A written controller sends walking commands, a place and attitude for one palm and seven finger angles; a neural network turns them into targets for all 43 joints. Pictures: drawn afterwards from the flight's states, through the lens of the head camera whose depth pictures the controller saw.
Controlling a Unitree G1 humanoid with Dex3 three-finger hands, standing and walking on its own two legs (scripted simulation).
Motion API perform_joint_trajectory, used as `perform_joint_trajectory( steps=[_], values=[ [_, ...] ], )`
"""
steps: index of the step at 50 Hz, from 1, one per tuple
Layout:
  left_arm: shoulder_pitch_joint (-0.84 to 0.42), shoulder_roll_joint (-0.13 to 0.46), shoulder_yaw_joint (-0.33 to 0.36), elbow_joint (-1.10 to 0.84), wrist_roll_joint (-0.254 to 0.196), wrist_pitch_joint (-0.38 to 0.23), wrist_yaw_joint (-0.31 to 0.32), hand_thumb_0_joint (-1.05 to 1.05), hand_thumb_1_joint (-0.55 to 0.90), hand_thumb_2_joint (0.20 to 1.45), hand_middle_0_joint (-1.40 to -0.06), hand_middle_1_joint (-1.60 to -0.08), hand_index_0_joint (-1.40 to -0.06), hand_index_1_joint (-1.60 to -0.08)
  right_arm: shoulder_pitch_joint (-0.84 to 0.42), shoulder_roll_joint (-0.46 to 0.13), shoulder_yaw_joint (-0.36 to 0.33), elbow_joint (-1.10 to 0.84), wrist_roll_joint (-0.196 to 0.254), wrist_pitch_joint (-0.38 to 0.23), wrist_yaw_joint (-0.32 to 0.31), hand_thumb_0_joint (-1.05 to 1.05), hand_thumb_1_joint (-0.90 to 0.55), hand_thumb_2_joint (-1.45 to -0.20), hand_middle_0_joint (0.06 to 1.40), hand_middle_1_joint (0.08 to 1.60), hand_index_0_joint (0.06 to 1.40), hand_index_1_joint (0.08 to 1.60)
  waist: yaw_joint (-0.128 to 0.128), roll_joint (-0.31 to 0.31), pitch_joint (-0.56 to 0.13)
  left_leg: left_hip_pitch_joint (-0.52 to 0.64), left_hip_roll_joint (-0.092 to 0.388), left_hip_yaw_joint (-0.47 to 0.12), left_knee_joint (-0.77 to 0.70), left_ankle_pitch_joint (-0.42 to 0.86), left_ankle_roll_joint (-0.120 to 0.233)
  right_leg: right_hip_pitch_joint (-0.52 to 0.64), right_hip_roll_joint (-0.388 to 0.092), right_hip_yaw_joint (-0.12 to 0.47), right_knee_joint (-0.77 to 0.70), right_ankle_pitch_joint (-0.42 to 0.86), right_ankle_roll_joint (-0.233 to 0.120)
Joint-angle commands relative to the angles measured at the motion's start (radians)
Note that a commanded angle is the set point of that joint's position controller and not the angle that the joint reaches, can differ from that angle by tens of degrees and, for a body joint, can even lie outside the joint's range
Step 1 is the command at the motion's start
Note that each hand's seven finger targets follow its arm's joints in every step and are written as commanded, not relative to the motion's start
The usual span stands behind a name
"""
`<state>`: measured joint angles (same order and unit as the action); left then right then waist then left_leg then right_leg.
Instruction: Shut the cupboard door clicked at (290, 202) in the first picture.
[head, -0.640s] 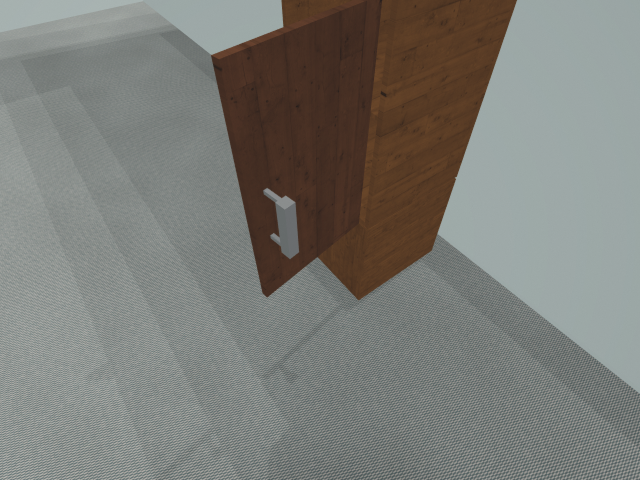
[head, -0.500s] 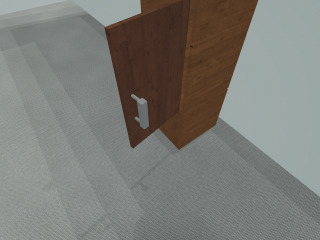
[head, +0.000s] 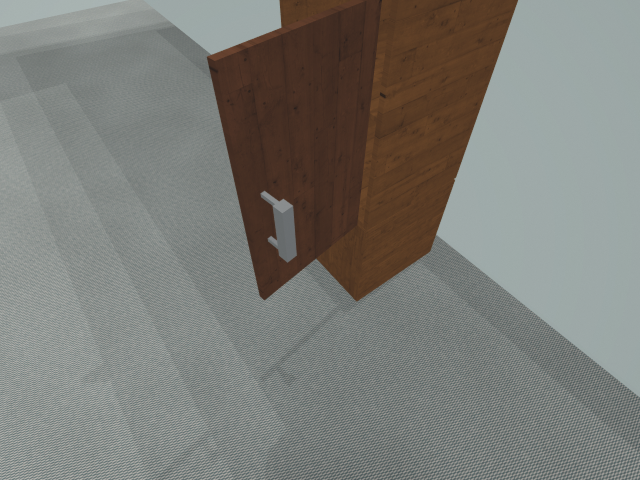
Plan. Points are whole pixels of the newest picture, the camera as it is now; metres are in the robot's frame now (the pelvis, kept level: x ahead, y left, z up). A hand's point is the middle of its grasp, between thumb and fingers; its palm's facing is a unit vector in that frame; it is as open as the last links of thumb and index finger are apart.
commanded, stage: look at it before walking up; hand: left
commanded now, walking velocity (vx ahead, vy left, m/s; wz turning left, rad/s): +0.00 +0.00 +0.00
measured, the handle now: (277, 226) +0.57 +0.12 -0.09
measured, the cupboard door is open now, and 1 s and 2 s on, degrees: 99 99 99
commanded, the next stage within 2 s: walk around to get in front in 0.20 s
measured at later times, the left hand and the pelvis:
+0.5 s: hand out of the picture -0.02 +0.18 -0.18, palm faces +0.01 -0.98 -0.19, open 7.3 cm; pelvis -0.01 +0.01 +0.00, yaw -4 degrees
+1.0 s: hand out of the picture +0.08 +0.15 -0.16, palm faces -0.26 -0.92 -0.30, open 7.3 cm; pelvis -0.03 -0.03 -0.01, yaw -20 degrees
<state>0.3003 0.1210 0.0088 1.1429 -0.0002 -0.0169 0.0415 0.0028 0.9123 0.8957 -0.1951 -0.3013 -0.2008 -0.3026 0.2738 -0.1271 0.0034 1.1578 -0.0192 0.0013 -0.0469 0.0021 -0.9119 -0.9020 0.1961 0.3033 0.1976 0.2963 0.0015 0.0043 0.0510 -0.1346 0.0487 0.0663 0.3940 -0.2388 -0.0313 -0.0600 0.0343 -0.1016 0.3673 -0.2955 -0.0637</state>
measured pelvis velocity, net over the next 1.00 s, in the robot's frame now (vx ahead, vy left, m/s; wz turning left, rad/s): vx -0.03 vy -0.03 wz -0.36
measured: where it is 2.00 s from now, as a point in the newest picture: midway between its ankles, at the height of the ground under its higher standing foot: outside the picture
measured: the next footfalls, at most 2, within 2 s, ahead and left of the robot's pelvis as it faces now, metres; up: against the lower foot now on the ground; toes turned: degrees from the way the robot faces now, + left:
left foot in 1.28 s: +0.09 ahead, +0.08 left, +0.00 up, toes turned -31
right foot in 1.64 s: -0.08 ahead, -0.14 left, +0.00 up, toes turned -48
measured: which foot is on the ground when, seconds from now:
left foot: down 0.00-0.78, up 0.80-1.00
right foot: down 0.00-1.00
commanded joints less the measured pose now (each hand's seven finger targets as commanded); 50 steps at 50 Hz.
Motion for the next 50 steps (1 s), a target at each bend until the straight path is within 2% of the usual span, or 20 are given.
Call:
perform_joint_trajectory(
  steps=[1, 15, 21, 25, 27, 29, 31, 32, 33, 36, 37, 38, 39, 40, 41, 42, 43, 46, 48, 50],
  values=[
    [0.096, 0.106, 0.018, -0.006, 0.003, -0.010, 0.006, 0.000, 0.900, 0.900, -0.200, -0.300, -0.200, -0.300, 0.083, -0.082, -0.014, -0.015, 0.001, -0.004, -0.009, 0.000, -0.900, -0.900, 0.200, 0.300, 0.200, 0.300, -0.005, -0.011, 0.020, 0.018, 0.061, -0.053, -0.027, 0.243, 0.051, -0.044, -0.152, 0.116, -0.062, 0.422, 0.038],
    [0.088, 0.106, 0.015, -0.008, 0.003, -0.010, 0.004, 0.000, 0.900, 0.900, -0.200, -0.300, -0.200, -0.300, 0.079, -0.091, -0.013, -0.015, 0.000, -0.005, -0.008, 0.000, -0.900, -0.900, 0.200, 0.300, 0.200, 0.300, -0.007, -0.019, 0.028, 0.022, 0.063, -0.063, -0.041, 0.236, 0.053, -0.053, -0.147, 0.119, -0.071, 0.358, 0.028],
    [0.058, 0.144, 0.059, -0.048, 0.015, 0.024, -0.005, 0.000, 0.900, 0.900, -0.200, -0.300, -0.200, -0.300, 0.069, -0.122, -0.046, -0.042, -0.002, 0.020, -0.022, 0.000, -0.900, -0.900, 0.200, 0.300, 0.200, 0.300, -0.010, -0.027, 0.030, -0.004, 0.088, 0.005, 0.061, 0.183, 0.042, -0.115, -0.151, 0.169, 0.016, 0.451, 0.004],
    [0.012, 0.163, 0.082, -0.095, 0.021, 0.043, -0.017, 0.000, 0.900, 0.900, -0.200, -0.300, -0.200, -0.300, 0.042, -0.141, -0.068, -0.086, -0.002, 0.028, -0.024, 0.000, -0.900, -0.900, 0.200, 0.300, 0.200, 0.300, -0.016, -0.016, 0.022, -0.007, 0.112, 0.010, 0.089, 0.112, 0.046, -0.199, -0.135, 0.206, 0.064, 0.363, -0.011],
    [-0.009, 0.162, 0.090, -0.122, 0.022, 0.046, -0.025, 0.000, 0.900, 0.900, -0.200, -0.300, -0.200, -0.300, 0.038, -0.158, -0.078, -0.104, -0.003, 0.025, -0.026, 0.000, -0.900, -0.900, 0.200, 0.300, 0.200, 0.300, -0.018, 0.025, 0.013, 0.007, 0.152, -0.022, 0.069, 0.104, 0.064, -0.249, -0.105, 0.204, 0.117, 0.323, -0.003],
    [-0.034, 0.147, 0.093, -0.148, 0.024, 0.051, -0.032, 0.000, 0.900, 0.900, -0.200, -0.300, -0.200, -0.300, 0.041, -0.196, -0.089, -0.119, -0.007, 0.021, -0.027, 0.000, -0.900, -0.900, 0.200, 0.300, 0.200, 0.300, -0.021, 0.118, 0.005, 0.033, 0.245, -0.105, 0.003, 0.095, 0.115, -0.331, -0.049, 0.160, 0.248, 0.189, 0.018],
    [-0.080, 0.126, 0.095, -0.185, 0.026, 0.063, -0.043, 0.000, 0.900, 0.900, -0.200, -0.300, -0.200, -0.300, 0.049, -0.226, -0.095, -0.132, -0.015, 0.011, -0.024, 0.000, -0.900, -0.900, 0.200, 0.300, 0.200, 0.300, -0.031, 0.241, 0.003, 0.030, 0.396, -0.193, -0.111, 0.155, 0.213, -0.408, -0.028, 0.088, 0.537, -0.232, 0.039],
    [-0.098, 0.130, 0.099, -0.200, 0.027, 0.065, -0.048, 0.000, 0.900, 0.900, -0.200, -0.300, -0.200, -0.300, 0.036, -0.227, -0.091, -0.144, -0.018, 0.007, -0.023, 0.000, -0.900, -0.900, 0.200, 0.300, 0.200, 0.300, -0.026, 0.233, 0.011, 0.017, 0.408, -0.181, -0.113, 0.195, 0.226, -0.422, -0.050, 0.113, 0.597, -0.274, 0.041],
    [-0.101, 0.127, 0.102, -0.207, 0.028, 0.067, -0.051, 0.000, 0.900, 0.900, -0.200, -0.300, -0.200, -0.300, 0.012, -0.219, -0.090, -0.159, -0.017, 0.005, -0.022, 0.000, -0.900, -0.900, 0.200, 0.300, 0.200, 0.300, -0.013, 0.182, 0.005, 0.003, 0.407, -0.145, -0.099, 0.209, 0.217, -0.409, -0.071, 0.127, 0.601, -0.266, 0.039],
    [-0.037, 0.124, 0.101, -0.199, 0.026, 0.059, -0.062, 0.000, 0.900, 0.900, -0.200, -0.300, -0.200, -0.300, -0.091, -0.253, -0.095, -0.202, -0.024, 0.008, -0.015, 0.000, -0.900, -0.900, 0.200, 0.300, 0.200, 0.300, 0.038, 0.149, -0.034, -0.042, 0.340, -0.004, 0.028, 0.287, 0.143, -0.263, -0.075, 0.067, 0.401, -0.175, 0.044],
    [0.009, 0.136, 0.105, -0.185, 0.026, 0.056, -0.063, 0.000, 0.900, 0.900, -0.200, -0.300, -0.200, -0.300, -0.114, -0.260, -0.098, -0.214, -0.020, 0.013, -0.011, 0.000, -0.900, -0.900, 0.200, 0.300, 0.200, 0.300, 0.065, 0.106, -0.051, -0.073, 0.303, 0.044, 0.111, 0.233, 0.106, -0.187, -0.061, 0.043, 0.288, -0.059, 0.049],
    [0.064, 0.170, 0.113, -0.171, 0.031, 0.049, -0.059, 0.000, 0.900, 0.900, -0.200, -0.300, -0.200, -0.300, -0.130, -0.251, -0.099, -0.228, -0.011, 0.016, -0.008, 0.000, -0.900, -0.900, 0.200, 0.300, 0.200, 0.300, 0.094, -0.020, -0.060, -0.140, 0.235, 0.098, 0.255, 0.131, 0.059, -0.095, -0.060, 0.055, 0.127, 0.126, 0.045],
    [0.084, 0.271, 0.128, -0.169, 0.042, 0.038, -0.045, 0.000, 0.900, 0.900, -0.200, -0.300, -0.200, -0.300, -0.132, -0.183, -0.092, -0.261, 0.001, 0.022, -0.002, 0.000, -0.900, -0.900, 0.200, 0.300, 0.200, 0.300, 0.105, -0.331, -0.040, -0.322, 0.085, 0.157, 0.478, -0.219, -0.005, -0.024, -0.245, 0.376, -0.036, 0.341, -0.019],
    [0.091, 0.324, 0.132, -0.175, 0.031, 0.039, -0.033, 0.000, 0.900, 0.900, -0.200, -0.300, -0.200, -0.300, -0.177, -0.167, -0.086, -0.297, 0.004, 0.029, 0.004, 0.000, -0.900, -0.900, 0.200, 0.300, 0.200, 0.300, 0.118, -0.385, -0.018, -0.429, 0.002, 0.062, 0.690, -0.434, -0.021, -0.044, -0.382, 0.598, -0.054, 0.584, -0.120],
    [0.069, 0.330, 0.131, -0.187, 0.024, 0.036, -0.027, 0.000, 0.900, 0.900, -0.200, -0.300, -0.200, -0.300, -0.160, -0.184, -0.089, -0.288, 0.006, 0.037, 0.008, 0.000, -0.900, -0.900, 0.200, 0.300, 0.200, 0.300, 0.092, -0.282, -0.028, -0.442, 0.030, -0.038, 0.779, -0.384, -0.013, -0.057, -0.388, 0.562, -0.049, 0.467, -0.169],
    [0.010, 0.295, 0.129, -0.211, 0.027, 0.038, -0.021, 0.000, 0.900, 0.900, -0.200, -0.300, -0.200, -0.300, -0.191, -0.181, -0.091, -0.289, 0.005, 0.037, 0.010, 0.000, -0.900, -0.900, 0.200, 0.300, 0.200, 0.300, 0.072, -0.239, 0.000, -0.470, 0.043, -0.070, 0.799, -0.314, -0.011, -0.092, -0.331, 0.542, -0.043, 0.396, -0.163],
    [-0.034, 0.282, 0.128, -0.228, 0.028, 0.039, -0.016, 0.000, 0.900, 0.900, -0.200, -0.300, -0.200, -0.300, -0.188, -0.185, -0.092, -0.288, 0.004, 0.036, 0.010, 0.000, -0.900, -0.900, 0.200, 0.300, 0.200, 0.300, 0.051, -0.204, -0.018, -0.471, 0.047, -0.080, 0.803, -0.264, -0.018, -0.074, -0.305, 0.538, -0.012, 0.410, -0.155],
    [-0.034, 0.268, 0.118, -0.245, 0.026, 0.026, -0.012, 0.000, 0.900, 0.900, -0.200, -0.300, -0.200, -0.300, -0.200, -0.163, -0.082, -0.292, 0.006, 0.033, 0.013, 0.000, -0.900, -0.900, 0.200, 0.300, 0.200, 0.300, 0.040, -0.085, -0.078, -0.426, 0.025, -0.085, 0.735, -0.208, -0.031, -0.029, -0.261, 0.468, 0.042, 0.594, -0.146],
    [-0.017, 0.275, 0.119, -0.244, 0.027, 0.025, -0.012, 0.000, 0.900, 0.900, -0.200, -0.300, -0.200, -0.300, -0.206, -0.151, -0.081, -0.299, 0.009, 0.034, 0.014, 0.000, -0.900, -0.900, 0.200, 0.300, 0.200, 0.300, 0.045, -0.074, -0.120, -0.409, 0.003, -0.078, 0.671, -0.187, -0.035, 0.026, -0.233, 0.459, 0.055, 0.629, -0.134],
    [-0.003, 0.279, 0.118, -0.247, 0.026, 0.028, -0.015, 0.000, 0.900, 0.900, -0.200, -0.300, -0.200, -0.300, -0.223, -0.157, -0.078, -0.312, 0.010, 0.036, 0.011, 0.000, -0.900, -0.900, 0.200, 0.300, 0.200, 0.300, 0.047, -0.101, -0.112, -0.422, -0.008, -0.088, 0.652, -0.168, -0.037, 0.028, -0.224, 0.477, 0.040, 0.614, -0.132]
  ],
)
